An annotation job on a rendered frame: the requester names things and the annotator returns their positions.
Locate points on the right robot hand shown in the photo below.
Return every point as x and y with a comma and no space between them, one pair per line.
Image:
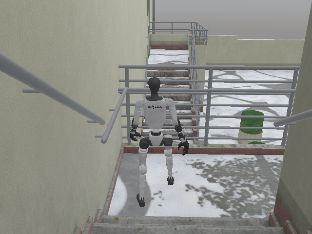
186,147

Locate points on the left robot upper arm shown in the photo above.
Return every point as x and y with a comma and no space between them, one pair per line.
137,111

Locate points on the robot right forearm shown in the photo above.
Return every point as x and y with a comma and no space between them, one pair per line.
179,131

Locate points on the left robot hand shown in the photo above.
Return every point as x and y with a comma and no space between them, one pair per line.
132,136

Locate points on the robot right thigh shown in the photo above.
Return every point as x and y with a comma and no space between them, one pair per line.
167,141

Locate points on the left robot foot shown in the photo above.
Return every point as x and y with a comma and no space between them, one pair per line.
141,202

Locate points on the right robot upper arm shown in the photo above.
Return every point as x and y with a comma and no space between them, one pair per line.
172,110

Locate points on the robot left forearm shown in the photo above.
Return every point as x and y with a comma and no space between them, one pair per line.
133,128

